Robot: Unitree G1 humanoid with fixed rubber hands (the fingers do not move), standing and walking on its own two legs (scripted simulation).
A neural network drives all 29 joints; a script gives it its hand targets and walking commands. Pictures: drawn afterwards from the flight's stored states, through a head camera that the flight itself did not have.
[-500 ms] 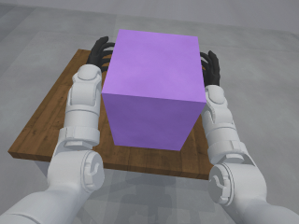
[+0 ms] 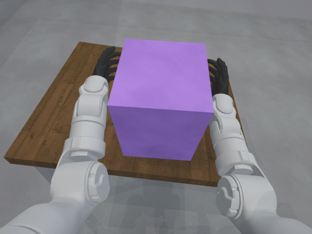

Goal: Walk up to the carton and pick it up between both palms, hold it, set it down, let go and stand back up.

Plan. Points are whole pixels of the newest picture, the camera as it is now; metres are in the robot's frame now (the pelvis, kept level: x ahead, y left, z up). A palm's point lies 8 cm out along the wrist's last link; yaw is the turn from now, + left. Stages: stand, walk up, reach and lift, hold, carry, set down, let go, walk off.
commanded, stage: set down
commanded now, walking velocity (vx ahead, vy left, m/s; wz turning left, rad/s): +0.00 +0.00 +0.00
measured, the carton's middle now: (160, 104) +0.41 -0.01 +0.10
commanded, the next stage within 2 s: none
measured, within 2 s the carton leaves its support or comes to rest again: neither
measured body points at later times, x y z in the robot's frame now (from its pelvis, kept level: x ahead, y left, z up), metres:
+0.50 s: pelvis +0.00 +0.00 +0.00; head +0.04 +0.02 +0.45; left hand +0.45 +0.13 +0.12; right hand +0.42 -0.17 +0.12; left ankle -0.01 +0.13 -0.75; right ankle -0.01 -0.11 -0.75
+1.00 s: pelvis +0.01 +0.00 +0.00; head +0.05 +0.01 +0.45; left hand +0.46 +0.12 +0.10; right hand +0.42 -0.18 +0.10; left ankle -0.01 +0.13 -0.75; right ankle -0.01 -0.11 -0.75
